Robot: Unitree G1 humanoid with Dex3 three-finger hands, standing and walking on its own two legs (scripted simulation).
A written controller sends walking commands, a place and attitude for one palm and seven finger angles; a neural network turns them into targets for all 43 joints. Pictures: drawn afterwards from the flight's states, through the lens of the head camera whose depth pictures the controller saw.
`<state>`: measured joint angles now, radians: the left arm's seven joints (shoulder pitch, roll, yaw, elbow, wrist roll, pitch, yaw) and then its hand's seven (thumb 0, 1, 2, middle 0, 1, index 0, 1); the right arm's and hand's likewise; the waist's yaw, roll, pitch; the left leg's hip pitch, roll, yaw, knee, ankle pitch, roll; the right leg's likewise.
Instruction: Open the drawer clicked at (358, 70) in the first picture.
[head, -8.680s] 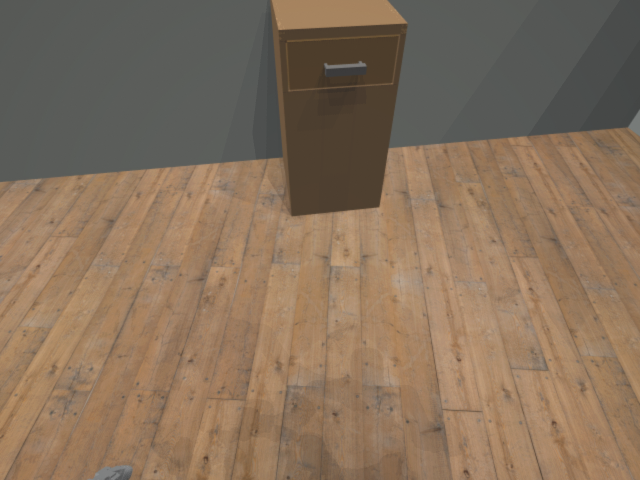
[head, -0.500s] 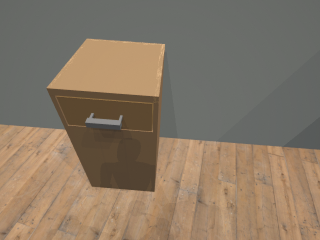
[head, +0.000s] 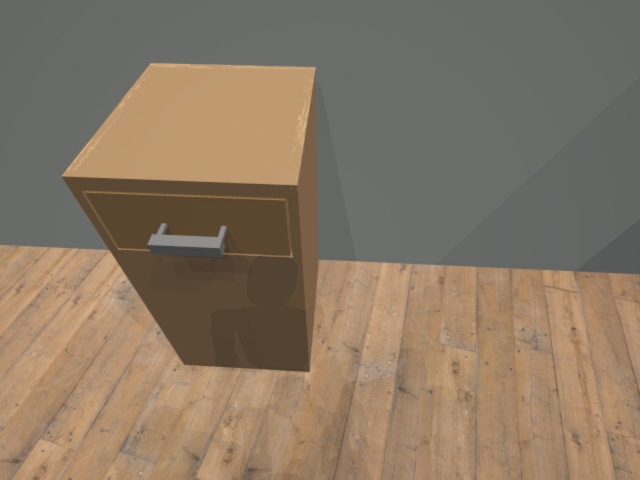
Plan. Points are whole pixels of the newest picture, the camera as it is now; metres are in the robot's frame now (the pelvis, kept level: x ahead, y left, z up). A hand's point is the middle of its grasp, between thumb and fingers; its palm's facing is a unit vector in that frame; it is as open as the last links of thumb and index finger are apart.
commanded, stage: come to a stop and stand still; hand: left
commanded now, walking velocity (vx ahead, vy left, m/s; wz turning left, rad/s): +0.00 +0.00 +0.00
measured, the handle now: (190, 237) +0.54 +0.29 -0.08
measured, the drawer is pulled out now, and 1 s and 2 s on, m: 0.00 0.00 0.00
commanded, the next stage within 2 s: look again from close up in 0.04 s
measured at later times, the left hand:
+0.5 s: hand out of the picture -0.02 +0.22 -0.17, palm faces +0.02 -0.98 -0.20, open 7.4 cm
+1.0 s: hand (136, 442) +0.17 +0.25 -0.05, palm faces -0.09 -0.46 -0.88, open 7.7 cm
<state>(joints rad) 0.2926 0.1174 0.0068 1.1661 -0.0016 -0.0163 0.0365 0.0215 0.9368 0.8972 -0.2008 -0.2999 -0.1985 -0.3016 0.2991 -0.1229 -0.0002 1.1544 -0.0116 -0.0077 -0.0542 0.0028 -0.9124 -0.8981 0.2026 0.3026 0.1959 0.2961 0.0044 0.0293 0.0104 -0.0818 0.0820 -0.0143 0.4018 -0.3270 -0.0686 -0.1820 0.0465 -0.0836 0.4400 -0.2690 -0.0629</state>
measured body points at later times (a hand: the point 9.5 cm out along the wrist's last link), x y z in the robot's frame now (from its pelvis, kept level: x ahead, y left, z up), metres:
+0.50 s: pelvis -0.03 +0.04 +0.00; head -0.03 +0.04 +0.45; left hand -0.02 +0.27 -0.16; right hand -0.04 -0.17 -0.16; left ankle -0.06 +0.14 -0.74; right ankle -0.02 -0.08 -0.74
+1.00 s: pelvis -0.03 +0.04 -0.02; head -0.02 +0.01 +0.43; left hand +0.17 +0.27 +0.00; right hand +0.09 -0.24 -0.13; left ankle -0.06 +0.14 -0.74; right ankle -0.02 -0.08 -0.74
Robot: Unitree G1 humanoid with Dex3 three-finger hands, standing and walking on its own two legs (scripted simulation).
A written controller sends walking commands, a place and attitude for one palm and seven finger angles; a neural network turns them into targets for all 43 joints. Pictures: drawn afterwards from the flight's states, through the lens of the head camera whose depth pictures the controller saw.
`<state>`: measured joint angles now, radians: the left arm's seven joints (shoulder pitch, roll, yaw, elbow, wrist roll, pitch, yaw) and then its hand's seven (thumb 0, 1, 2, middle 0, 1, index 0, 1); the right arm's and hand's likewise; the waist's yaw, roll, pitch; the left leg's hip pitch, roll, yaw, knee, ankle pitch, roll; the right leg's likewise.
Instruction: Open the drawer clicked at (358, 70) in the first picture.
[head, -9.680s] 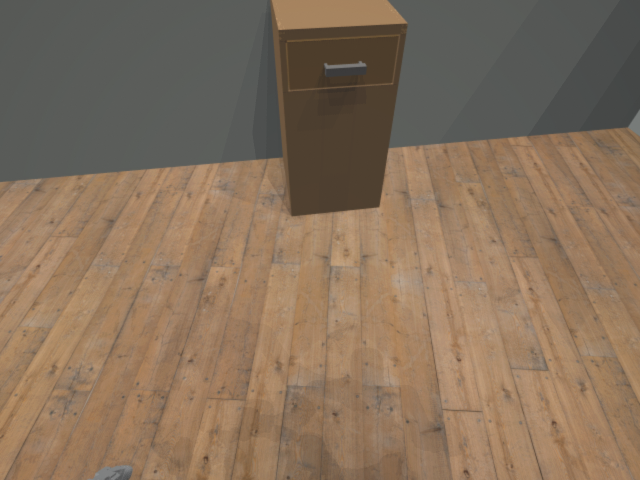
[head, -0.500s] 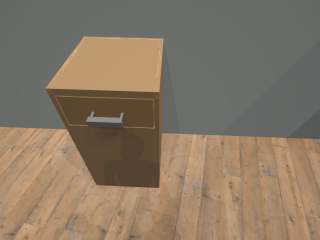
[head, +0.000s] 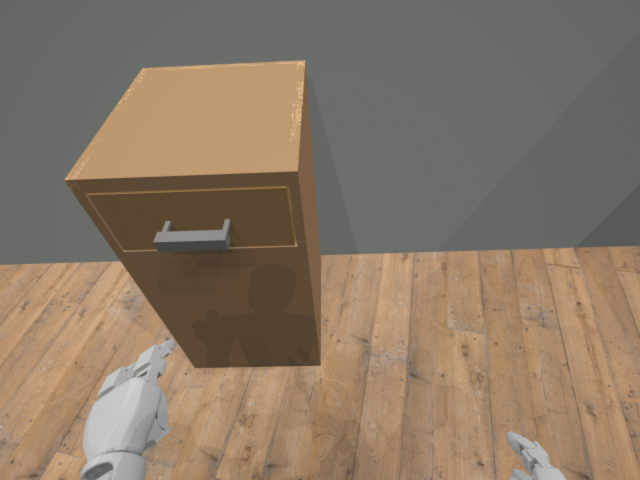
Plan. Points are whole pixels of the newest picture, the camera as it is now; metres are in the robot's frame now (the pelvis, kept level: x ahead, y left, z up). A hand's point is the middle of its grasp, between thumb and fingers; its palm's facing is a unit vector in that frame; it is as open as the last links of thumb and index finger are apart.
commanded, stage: raise the hand with hooked fingers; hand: left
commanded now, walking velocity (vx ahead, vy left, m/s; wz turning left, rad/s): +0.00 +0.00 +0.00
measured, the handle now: (195, 232) +0.56 +0.28 -0.06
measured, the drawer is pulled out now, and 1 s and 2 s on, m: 0.00 0.00 0.00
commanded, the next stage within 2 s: move the hooked fingers above the handle in 1.66 s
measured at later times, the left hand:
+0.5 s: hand (156, 403) +0.22 +0.22 +0.00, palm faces +0.01 -0.09 -1.00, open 10.5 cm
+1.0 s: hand (139, 344) +0.27 +0.23 +0.06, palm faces +0.08 -0.09 -0.99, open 13.3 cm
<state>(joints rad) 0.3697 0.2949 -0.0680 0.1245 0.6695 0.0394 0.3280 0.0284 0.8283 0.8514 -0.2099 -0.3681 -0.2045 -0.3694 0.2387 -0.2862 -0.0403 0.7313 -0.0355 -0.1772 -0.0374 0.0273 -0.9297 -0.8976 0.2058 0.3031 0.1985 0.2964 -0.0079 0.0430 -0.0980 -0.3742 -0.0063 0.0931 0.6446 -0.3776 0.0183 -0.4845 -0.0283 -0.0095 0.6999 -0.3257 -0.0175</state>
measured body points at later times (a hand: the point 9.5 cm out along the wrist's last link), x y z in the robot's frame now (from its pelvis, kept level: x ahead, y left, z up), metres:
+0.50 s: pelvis +0.00 -0.04 -0.02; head +0.04 -0.06 +0.43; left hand +0.21 +0.22 +0.05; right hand +0.23 -0.21 -0.12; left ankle -0.03 +0.11 -0.72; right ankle +0.02 -0.11 -0.72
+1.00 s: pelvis +0.00 +0.00 +0.01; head +0.01 -0.04 +0.46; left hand +0.26 +0.23 +0.11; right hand +0.21 -0.23 -0.09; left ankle -0.03 +0.11 -0.72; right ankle +0.02 -0.11 -0.72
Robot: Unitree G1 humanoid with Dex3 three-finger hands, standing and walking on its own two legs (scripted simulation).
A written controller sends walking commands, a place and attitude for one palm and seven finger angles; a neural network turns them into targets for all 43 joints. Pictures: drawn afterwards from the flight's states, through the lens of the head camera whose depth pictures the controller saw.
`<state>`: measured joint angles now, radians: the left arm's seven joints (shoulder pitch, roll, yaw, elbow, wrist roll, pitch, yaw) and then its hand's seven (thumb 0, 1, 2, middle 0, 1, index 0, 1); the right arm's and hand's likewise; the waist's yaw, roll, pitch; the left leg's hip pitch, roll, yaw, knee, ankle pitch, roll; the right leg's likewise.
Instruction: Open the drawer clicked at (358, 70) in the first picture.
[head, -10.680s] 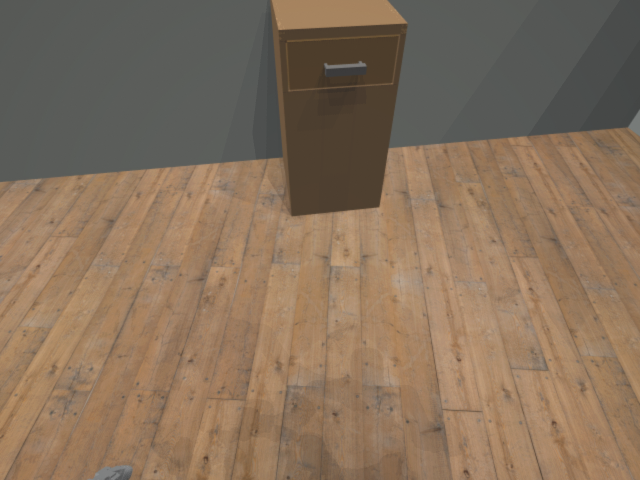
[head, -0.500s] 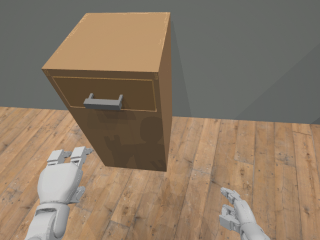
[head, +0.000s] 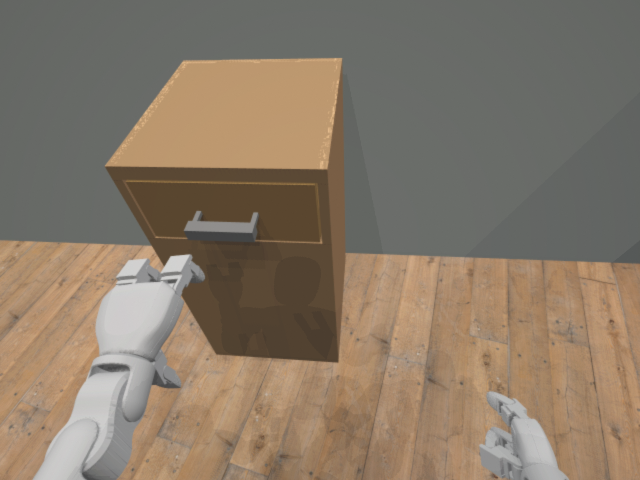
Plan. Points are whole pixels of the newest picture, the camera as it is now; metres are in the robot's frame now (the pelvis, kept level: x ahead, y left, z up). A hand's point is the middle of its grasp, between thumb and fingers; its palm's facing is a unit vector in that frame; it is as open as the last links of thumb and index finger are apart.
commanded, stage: raise the hand with hooked fingers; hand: left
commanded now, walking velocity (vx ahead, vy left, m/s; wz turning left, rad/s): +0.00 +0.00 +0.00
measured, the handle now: (224, 223) +0.57 +0.27 -0.07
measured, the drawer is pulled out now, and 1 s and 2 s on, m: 0.00 0.00 0.00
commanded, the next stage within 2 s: move the hooked fingers above the handle in 0.66 s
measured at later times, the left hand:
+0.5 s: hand (154, 299) +0.30 +0.25 +0.08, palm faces +0.00 -0.10 -1.00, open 13.8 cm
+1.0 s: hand (167, 289) +0.32 +0.25 +0.06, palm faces -0.03 -0.06 -1.00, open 13.8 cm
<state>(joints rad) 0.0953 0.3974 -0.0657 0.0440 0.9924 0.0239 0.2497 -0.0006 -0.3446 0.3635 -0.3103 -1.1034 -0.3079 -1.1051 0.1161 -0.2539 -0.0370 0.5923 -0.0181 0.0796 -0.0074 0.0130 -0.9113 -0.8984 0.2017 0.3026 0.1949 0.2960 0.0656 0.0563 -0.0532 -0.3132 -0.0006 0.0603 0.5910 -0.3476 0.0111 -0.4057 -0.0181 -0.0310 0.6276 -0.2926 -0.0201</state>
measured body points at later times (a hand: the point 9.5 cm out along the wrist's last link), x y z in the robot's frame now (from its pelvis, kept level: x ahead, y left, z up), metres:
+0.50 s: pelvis +0.00 +0.01 +0.01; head +0.02 -0.02 +0.46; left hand +0.29 +0.25 +0.13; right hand +0.18 -0.21 -0.10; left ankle -0.03 +0.11 -0.73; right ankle +0.02 -0.11 -0.73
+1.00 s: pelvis +0.00 +0.00 +0.01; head +0.03 -0.03 +0.46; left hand +0.32 +0.25 +0.12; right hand +0.19 -0.22 -0.10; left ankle -0.03 +0.11 -0.73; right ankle +0.02 -0.11 -0.73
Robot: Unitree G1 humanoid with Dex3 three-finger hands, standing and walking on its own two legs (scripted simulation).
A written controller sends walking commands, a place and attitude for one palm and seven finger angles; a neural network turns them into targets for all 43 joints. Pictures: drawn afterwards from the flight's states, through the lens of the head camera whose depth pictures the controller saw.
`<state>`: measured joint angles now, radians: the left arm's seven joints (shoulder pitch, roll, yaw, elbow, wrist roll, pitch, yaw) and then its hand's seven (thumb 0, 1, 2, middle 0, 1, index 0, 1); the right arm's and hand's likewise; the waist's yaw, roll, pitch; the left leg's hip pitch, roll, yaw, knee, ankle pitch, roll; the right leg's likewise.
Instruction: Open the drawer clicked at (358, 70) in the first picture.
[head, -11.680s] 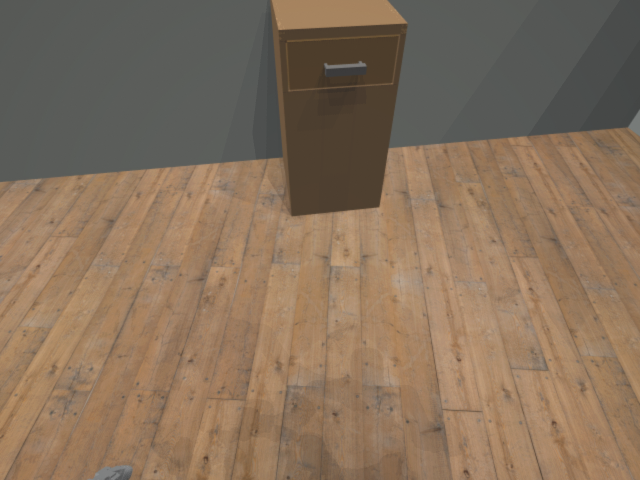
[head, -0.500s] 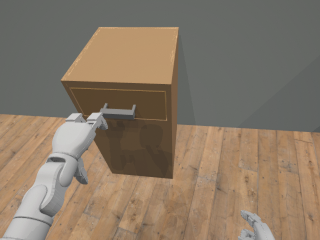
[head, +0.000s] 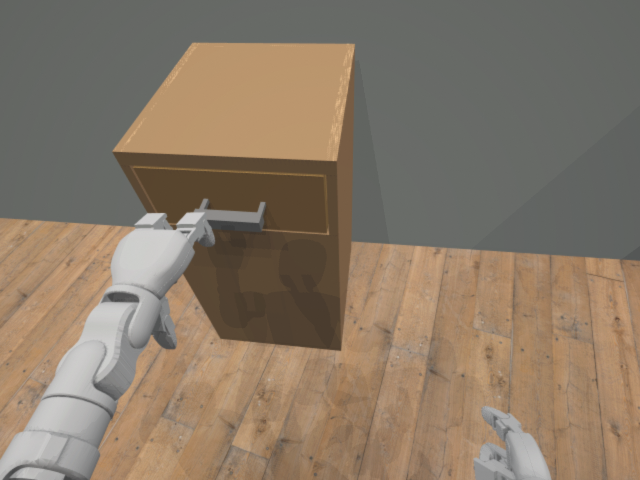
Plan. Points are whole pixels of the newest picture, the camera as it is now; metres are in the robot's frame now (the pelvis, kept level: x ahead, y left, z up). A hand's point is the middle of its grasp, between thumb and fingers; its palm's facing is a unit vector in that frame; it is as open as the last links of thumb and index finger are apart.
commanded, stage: move the hooked fingers above the handle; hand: left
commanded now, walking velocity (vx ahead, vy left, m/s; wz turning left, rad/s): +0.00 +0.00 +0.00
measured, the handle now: (230, 212) +0.58 +0.26 -0.08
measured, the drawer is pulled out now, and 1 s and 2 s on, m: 0.00 0.00 0.00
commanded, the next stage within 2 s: lower the fingers behind the handle in 1.96 s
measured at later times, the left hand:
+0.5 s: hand (199, 245) +0.41 +0.24 +0.02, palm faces -0.05 -0.03 -1.00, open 13.8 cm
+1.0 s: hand (216, 224) +0.49 +0.24 -0.01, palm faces -0.10 -0.01 -0.99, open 13.8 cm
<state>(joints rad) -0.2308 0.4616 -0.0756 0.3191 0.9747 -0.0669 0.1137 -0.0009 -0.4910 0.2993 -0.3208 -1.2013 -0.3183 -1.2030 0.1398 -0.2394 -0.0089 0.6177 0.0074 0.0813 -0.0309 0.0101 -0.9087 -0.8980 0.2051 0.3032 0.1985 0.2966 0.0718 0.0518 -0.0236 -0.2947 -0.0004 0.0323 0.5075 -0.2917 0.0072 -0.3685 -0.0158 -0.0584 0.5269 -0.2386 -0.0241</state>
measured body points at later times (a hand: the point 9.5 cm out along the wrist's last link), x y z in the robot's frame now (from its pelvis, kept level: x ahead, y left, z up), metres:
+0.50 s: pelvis +0.00 +0.01 -0.01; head +0.07 -0.01 +0.43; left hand +0.41 +0.24 +0.08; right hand +0.08 -0.26 -0.15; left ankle -0.02 +0.12 -0.73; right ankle +0.02 -0.10 -0.74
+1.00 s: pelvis +0.00 +0.02 -0.03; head +0.11 +0.01 +0.41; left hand +0.49 +0.24 +0.05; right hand +0.01 -0.26 -0.16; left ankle -0.02 +0.12 -0.73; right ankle +0.02 -0.10 -0.73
